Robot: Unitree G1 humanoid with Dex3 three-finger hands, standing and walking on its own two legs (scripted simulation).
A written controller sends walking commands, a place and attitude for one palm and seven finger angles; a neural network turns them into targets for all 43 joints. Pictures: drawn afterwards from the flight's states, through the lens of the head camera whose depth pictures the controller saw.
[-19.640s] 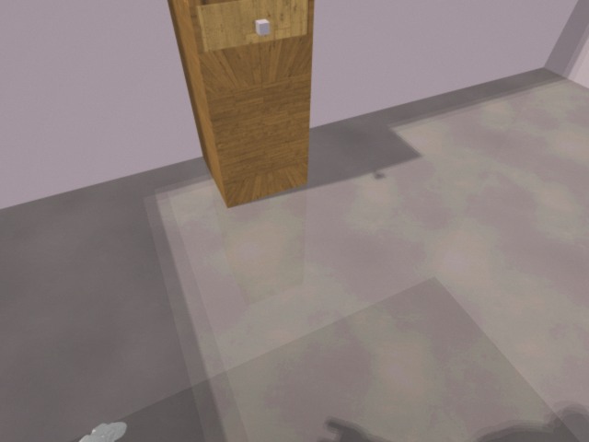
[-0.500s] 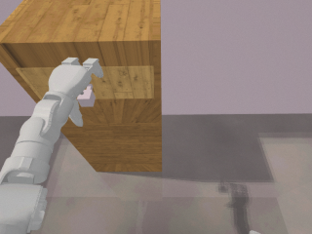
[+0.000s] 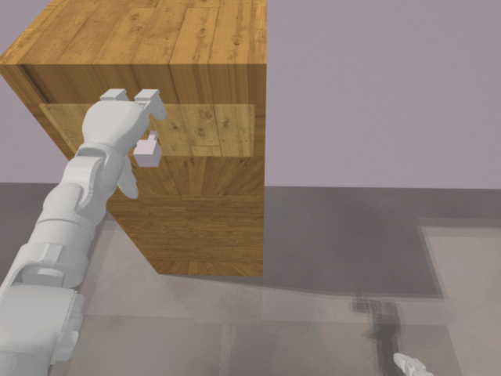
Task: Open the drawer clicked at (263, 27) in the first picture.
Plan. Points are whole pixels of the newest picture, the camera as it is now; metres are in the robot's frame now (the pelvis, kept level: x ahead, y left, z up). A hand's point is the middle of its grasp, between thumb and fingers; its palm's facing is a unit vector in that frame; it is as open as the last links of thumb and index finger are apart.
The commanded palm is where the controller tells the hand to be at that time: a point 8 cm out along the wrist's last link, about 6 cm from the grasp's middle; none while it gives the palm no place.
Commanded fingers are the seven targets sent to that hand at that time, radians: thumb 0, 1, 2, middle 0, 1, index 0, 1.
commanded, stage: lower the fingers behind the handle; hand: left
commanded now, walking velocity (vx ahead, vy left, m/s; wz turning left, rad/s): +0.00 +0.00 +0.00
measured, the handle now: (150, 146) +0.50 +0.22 +0.05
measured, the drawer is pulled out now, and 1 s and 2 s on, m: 0.00 0.00 0.00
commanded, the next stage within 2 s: close the thumb around the handle in 1.42 s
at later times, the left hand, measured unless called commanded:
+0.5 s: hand (135, 164) +0.44 +0.23 +0.06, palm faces -0.01 -0.03 -1.00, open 13.9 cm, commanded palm +0.42 +0.24 +0.12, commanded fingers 0.00 -0.50 0.30 -0.30 -1.20 -0.30 -1.20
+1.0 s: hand (145, 172) +0.45 +0.23 +0.03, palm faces -0.04 -0.01 -1.00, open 13.8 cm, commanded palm +0.43 +0.23 +0.09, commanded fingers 0.00 -0.50 0.30 -0.30 -1.20 -0.30 -1.20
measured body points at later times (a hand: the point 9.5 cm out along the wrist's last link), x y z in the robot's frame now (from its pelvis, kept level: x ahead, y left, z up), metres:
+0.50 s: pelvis +0.00 +0.00 -0.01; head +0.07 -0.02 +0.44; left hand +0.44 +0.23 +0.12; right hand +0.08 -0.27 -0.14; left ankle -0.04 +0.08 -0.73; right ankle +0.01 -0.12 -0.73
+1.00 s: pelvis +0.00 -0.01 -0.01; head +0.08 -0.03 +0.43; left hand +0.45 +0.22 +0.09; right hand +0.05 -0.29 -0.15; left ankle -0.04 +0.08 -0.73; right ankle +0.01 -0.12 -0.73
